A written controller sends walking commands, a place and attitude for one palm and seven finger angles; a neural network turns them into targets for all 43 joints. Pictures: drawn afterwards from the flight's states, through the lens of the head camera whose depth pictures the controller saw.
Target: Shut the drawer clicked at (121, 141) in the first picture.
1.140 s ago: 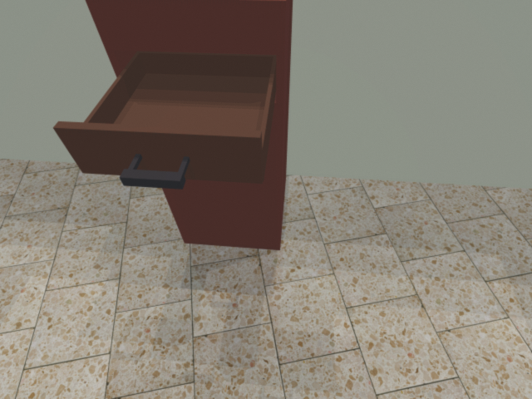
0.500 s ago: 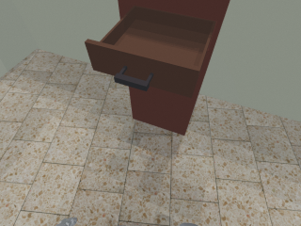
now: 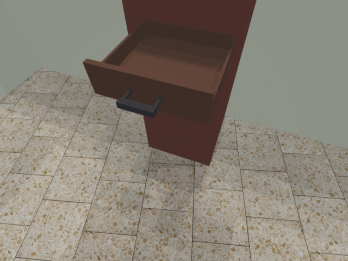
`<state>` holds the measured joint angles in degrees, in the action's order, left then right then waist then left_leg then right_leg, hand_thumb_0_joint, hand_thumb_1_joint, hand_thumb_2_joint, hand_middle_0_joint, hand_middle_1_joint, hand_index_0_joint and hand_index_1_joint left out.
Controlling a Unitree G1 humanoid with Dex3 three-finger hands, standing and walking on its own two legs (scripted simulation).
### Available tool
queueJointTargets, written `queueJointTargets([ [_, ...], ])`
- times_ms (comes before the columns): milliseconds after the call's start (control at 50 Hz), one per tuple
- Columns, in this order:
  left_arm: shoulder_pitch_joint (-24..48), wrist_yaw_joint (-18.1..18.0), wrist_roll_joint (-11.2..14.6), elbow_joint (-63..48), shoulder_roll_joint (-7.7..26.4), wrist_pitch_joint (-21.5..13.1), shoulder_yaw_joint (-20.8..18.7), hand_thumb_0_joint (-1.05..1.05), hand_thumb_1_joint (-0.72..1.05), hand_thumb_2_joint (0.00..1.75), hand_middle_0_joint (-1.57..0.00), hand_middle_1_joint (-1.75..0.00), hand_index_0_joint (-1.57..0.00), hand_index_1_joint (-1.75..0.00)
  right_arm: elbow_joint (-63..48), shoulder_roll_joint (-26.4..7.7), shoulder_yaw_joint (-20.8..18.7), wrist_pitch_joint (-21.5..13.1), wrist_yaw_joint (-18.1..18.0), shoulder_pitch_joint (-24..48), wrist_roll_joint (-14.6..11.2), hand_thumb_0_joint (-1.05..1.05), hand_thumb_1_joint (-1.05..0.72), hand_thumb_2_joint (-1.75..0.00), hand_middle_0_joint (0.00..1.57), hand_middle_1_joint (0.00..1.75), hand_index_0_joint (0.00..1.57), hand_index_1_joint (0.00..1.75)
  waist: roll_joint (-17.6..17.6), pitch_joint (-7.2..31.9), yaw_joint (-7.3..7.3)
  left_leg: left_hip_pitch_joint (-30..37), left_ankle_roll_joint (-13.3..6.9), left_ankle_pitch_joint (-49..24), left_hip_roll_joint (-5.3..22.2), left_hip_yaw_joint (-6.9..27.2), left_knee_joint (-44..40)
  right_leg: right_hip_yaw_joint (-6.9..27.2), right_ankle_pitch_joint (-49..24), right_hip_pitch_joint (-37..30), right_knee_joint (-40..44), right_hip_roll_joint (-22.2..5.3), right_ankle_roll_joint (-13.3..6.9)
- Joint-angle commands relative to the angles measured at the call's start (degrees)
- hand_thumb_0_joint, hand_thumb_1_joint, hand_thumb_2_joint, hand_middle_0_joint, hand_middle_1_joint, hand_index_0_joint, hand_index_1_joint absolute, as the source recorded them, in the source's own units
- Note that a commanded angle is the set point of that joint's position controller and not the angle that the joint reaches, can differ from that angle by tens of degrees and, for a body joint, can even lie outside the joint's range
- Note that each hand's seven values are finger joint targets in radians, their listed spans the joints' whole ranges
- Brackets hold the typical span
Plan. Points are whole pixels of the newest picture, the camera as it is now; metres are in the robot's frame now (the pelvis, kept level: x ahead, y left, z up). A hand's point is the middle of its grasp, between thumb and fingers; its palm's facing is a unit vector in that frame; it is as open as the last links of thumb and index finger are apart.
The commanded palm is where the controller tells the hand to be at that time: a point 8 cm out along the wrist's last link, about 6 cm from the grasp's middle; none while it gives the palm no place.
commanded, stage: stand and wait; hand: left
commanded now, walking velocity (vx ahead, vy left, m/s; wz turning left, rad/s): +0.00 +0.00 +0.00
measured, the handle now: (140, 101) +0.51 +0.13 +0.05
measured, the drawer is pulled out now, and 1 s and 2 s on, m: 0.30 0.30 0.30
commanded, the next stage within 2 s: look at it before walking up in 0.14 s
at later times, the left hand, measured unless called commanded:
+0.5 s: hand out of the picture +0.04 +0.19 -0.17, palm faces +0.02 -0.97 -0.23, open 7.4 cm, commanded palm none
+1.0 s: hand out of the picture +0.02 +0.21 -0.18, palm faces -0.01 -0.97 -0.23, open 7.4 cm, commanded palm none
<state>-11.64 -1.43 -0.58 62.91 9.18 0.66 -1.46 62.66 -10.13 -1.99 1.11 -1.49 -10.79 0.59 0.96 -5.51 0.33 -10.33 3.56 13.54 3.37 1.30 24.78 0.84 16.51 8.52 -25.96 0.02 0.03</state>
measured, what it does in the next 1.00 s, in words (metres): stands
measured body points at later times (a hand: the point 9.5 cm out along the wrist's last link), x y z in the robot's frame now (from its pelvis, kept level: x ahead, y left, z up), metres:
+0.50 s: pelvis +0.00 +0.01 +0.00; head +0.03 +0.00 +0.45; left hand +0.04 +0.25 -0.15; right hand +0.00 -0.22 -0.16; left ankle +0.00 +0.16 -0.74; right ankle -0.03 -0.12 -0.74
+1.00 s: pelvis -0.01 +0.01 +0.00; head +0.03 +0.01 +0.45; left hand +0.02 +0.26 -0.16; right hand +0.01 -0.23 -0.16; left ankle +0.00 +0.16 -0.74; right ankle -0.03 -0.12 -0.74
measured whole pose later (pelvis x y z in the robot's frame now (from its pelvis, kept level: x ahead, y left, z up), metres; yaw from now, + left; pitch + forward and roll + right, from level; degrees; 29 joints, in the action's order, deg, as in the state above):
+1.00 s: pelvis -0.01 +0.01 +0.00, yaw -4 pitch -1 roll +0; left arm -12.8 -0.6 -1.0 61.3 11.5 2.3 -3.3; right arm 61.0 -10.0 -2.9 1.4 -1.9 -11.6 0.8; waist 0.0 -5.2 -0.4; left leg -11.7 2.7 14.9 3.9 -2.2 27.6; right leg 4.4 16.2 11.3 -28.3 0.5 0.9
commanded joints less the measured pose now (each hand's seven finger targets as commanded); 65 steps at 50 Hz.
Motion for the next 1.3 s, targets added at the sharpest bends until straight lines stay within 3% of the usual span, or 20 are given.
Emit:
queueJointTargets([
  [0,-2.6,-0.6,0.1,-1.9,8.4,-1.0,-2.1,0.0,0.9,0.9,-0.2,-0.3,-0.2,-0.3,-1.3,-5.4,-0.9,-0.9,-0.9,-4.2,0.1,0.0,-0.9,-0.9,0.2,0.3,0.2,0.3,-0.7,4.6,0.3,3.6,-2.9,-15.0,2.6,0.1,-1.5,2.6,-18.8,0.3,4.7,-5.3,-1.7],
  [380,-2.7,-0.5,0.1,-2.2,8.2,-1.0,-2.1,0.0,0.9,0.9,-0.2,-0.3,-0.2,-0.3,-0.6,-4.9,-0.9,-1.1,-0.9,-6.5,0.2,0.0,-0.9,-0.9,0.2,0.3,0.2,0.3,-1.1,2.8,0.18,2.8,-2.9,-13.0,2.6,0.2,-3.2,2.4,-16.1,0.2,6.0,-4.8,-1.7],
  [780,-2.7,-0.2,0.0,-2.0,9.4,-1.1,-2.0,0.0,0.9,0.9,-0.2,-0.3,-0.2,-0.3,-1.1,-6.9,-1.2,-1.3,-0.8,-4.9,0.2,0.0,-0.9,-0.9,0.2,0.3,0.2,0.3,-0.5,2.6,0.25,2.8,-3.4,-9.7,2.6,0.9,-4.3,3.2,-11.7,1.3,7.1,-4.8,-1.6],
  [820,-3.1,-0.2,0.0,-2.1,8.8,-0.6,-2.2,0.0,0.9,0.9,-0.2,-0.3,-0.2,-0.3,-1.3,-5.9,-1.2,-1.1,-0.9,-5.4,0.2,0.0,-0.9,-0.9,0.2,0.3,0.2,0.3,-0.6,2.3,0.2,3.0,-3.2,-9.7,2.9,-0.1,-2.9,3.9,-13.1,2.5,5.7,-4.8,-1.5],
  [880,-2.3,0.1,-0.2,-3.4,9.6,0.2,-3.1,0.0,0.9,0.9,-0.2,-0.3,-0.2,-0.3,-2.2,-7.1,-2.0,-0.5,-1.1,-5.4,0.2,0.0,-0.9,-0.9,0.2,0.3,0.2,0.3,-0.5,2.0,0.5,2.2,-3.5,-7.1,4.1,-0.5,-1.6,4.9,-12.5,4.9,3.3,-4.1,-1.7],
  [980,-1.3,0.9,-0.7,-6.5,9.4,1.2,-4.3,0.0,0.9,0.9,-0.2,-0.3,-0.2,-0.3,-5.1,-9.9,-3.4,-0.2,-1.5,-3.8,0.4,0.0,-0.9,-0.9,0.2,0.3,0.2,0.3,3.7,2.5,0.32,0.2,-5.7,-1.9,8.1,1.7,-2.6,4.9,-9.5,9.0,-3.4,-1.2,-1.6],
  [1040,-2.0,1.3,-0.9,-7.8,9.3,1.4,-4.6,0.0,0.9,0.9,-0.2,-0.3,-0.2,-0.3,-6.8,-10.7,-4.0,-0.2,-1.5,-2.1,0.4,0.0,-0.9,-0.9,0.2,0.3,0.2,0.3,4.4,3.8,-0.58,-1.8,-6.8,-0.5,9.8,2.2,-2.2,4.7,-9.2,8.9,-7.3,-0.4,-1.7],
  [1080,-2.8,1.4,-1.0,-8.2,10.2,1.4,-4.9,0.0,0.9,0.9,-0.2,-0.3,-0.2,-0.3,-7.9,-10.5,-4.1,-0.1,-1.4,-0.6,0.5,0.0,-0.9,-0.9,0.2,0.3,0.2,0.3,2.2,4.3,-1.44,-4.1,-5.9,0.8,8.2,0.1,1.1,7.1,-11.3,7.6,-5.3,-1.4,-2.1],
  [1100,-3.1,1.4,-1.3,-8.6,11.7,1.2,-5.1,0.0,0.9,0.9,-0.2,-0.3,-0.2,-0.3,-8.6,-9.4,-4.1,0.0,-1.4,0.1,0.4,0.0,-0.9,-0.9,0.2,0.3,0.2,0.3,-3.3,4.4,-1.69,-5.9,-4.3,3.5,4.8,-3.0,5.9,11.6,-12.4,6.8,-1.0,-4.2,-3.2],
  [1120,-3.2,1.1,-1.4,-8.5,13.9,1.0,-5.4,0.0,0.9,0.9,-0.2,-0.3,-0.2,-0.3,-9.2,-7.5,-3.7,0.1,-1.2,0.0,0.2,0.0,-0.9,-0.9,0.2,0.3,0.2,0.3,-11.7,5.3,-1.56,-8.4,-2.4,7.5,-0.1,-6.3,13.1,19.5,-14.7,4.3,4.5,-9.3,-5.4],
  [1140,-4.5,0.7,-1.3,-8.1,15.2,0.8,-5.8,0.0,0.9,0.9,-0.2,-0.3,-0.2,-0.3,-10.0,-5.8,-3.4,0.3,-0.9,1.4,0.0,0.0,-0.9,-0.9,0.2,0.3,0.2,0.3,-17.0,4.8,-2.82,-11.9,-1.8,14.7,-3.3,-5.6,21.1,24.9,-19.1,2.3,8.5,-13.2,-8.9],
  [1160,-4.5,0.3,-1.2,-8.2,15.0,1.0,-6.0,0.0,0.9,0.9,-0.2,-0.3,-0.2,-0.3,-10.0,-6.5,-3.2,0.1,-1.2,2.1,-0.1,0.0,-0.9,-0.9,0.2,0.3,0.2,0.3,-14.7,4.9,-3.18,-14.6,-2.0,17.7,-2.5,-1.8,26.3,26.4,-26.6,-0.5,7.2,-14.5,-12.0],
  [1180,-2.6,0.0,-1.3,-8.5,14.5,1.1,-6.1,0.0,0.9,0.9,-0.2,-0.3,-0.2,-0.3,-9.9,-6.3,-3.1,-0.3,-1.4,1.5,-0.4,0.0,-0.9,-0.9,0.2,0.3,0.2,0.3,-13.4,5.6,-1.8,-15.2,-2.0,18.7,-1.8,-0.5,25.6,24.3,-35.3,-3.0,3.8,-14.1,-13.1],
  [1220,0.4,-0.1,-1.2,-9.8,13.9,1.3,-5.9,0.0,0.9,0.9,-0.2,-0.3,-0.2,-0.3,-8.9,-5.8,-2.6,-0.6,-1.7,-1.2,-0.9,0.0,-0.9,-0.9,0.2,0.3,0.2,0.3,-11.6,8.2,0.16,-9.9,-1.9,15.3,-1.6,-1.0,14.1,20.6,-41.2,-3.9,-0.1,-11.9,-11.2],
  [1240,1.4,-0.1,-0.8,-9.9,13.3,1.3,-5.8,0.0,0.9,0.9,-0.2,-0.3,-0.2,-0.3,-8.1,-5.4,-2.4,-0.8,-1.7,-3.3,-0.9,0.0,-0.9,-0.9,0.2,0.3,0.2,0.3,-10.3,9.0,1.25,-3.7,-1.9,7.8,-2.0,-1.8,5.6,19.5,-38.5,-1.5,-1.9,-10.0,-9.1],
  [1260,2.4,0.0,-0.2,-10.6,12.4,1.5,-5.4,0.0,0.9,0.9,-0.2,-0.3,-0.2,-0.3,-7.3,-6.6,-2.4,-1.3,-1.9,-5.7,-0.6,0.0,-0.9,-0.9,0.2,0.3,0.2,0.3,-6.8,9.1,2.59,5.0,-2.8,-1.2,0.1,-1.3,-2.5,16.6,-31.3,5.1,-4.3,-7.3,-6.0],
  [1280,1.6,0.5,0.3,-11.8,9.6,1.7,-4.9,0.0,0.9,0.9,-0.2,-0.3,-0.2,-0.3,-7.7,-11.1,-3.1,-1.6,-2.2,-5.6,0.3,0.0,-0.9,-0.9,0.2,0.3,0.2,0.3,6.7,8.3,1.96,10.5,-7.0,-9.5,10.6,10.4,-6.4,10.3,-13.2,15.2,-11.0,0.4,-1.5],
])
